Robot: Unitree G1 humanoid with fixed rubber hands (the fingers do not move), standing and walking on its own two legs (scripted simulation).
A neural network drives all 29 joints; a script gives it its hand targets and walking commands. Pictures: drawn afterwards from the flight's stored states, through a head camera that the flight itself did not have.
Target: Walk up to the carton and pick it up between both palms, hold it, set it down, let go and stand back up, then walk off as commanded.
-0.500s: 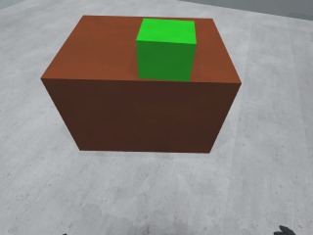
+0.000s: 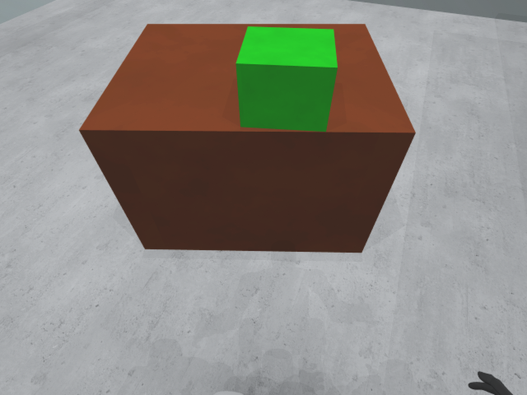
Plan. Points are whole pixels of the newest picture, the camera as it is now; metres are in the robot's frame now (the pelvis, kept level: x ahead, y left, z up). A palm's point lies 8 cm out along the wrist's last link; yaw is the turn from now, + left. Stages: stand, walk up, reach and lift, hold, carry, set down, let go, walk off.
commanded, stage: walk off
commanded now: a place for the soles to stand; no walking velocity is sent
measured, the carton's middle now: (286, 78) +0.92 -0.04 +0.00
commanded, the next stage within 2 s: stand in 0.26 s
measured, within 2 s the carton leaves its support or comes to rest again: neither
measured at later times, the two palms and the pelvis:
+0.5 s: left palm out of the picture +0.09 +0.30 -0.08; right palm out of the picture +0.08 -0.30 -0.10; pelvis -0.01 +0.00 +0.02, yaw +0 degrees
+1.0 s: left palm out of the picture +0.07 +0.30 -0.10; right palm out of the picture +0.05 -0.30 -0.09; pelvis -0.02 +0.00 +0.02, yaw -1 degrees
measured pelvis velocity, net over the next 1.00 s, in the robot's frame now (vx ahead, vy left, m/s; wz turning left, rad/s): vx -0.02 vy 0.00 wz -0.02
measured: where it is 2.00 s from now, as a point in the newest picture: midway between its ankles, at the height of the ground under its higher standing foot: outside the picture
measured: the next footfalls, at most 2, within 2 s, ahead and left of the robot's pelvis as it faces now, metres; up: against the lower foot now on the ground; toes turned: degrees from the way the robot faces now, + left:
left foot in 0.08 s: +0.03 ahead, +0.14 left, +0.00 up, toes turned -6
right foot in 0.34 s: +0.04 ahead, -0.12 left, +0.00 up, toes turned +0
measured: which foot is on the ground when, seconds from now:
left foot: up 0.00-0.06, down 0.08-1.00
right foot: down 0.00-0.08, up 0.10-0.32, down 0.34-1.00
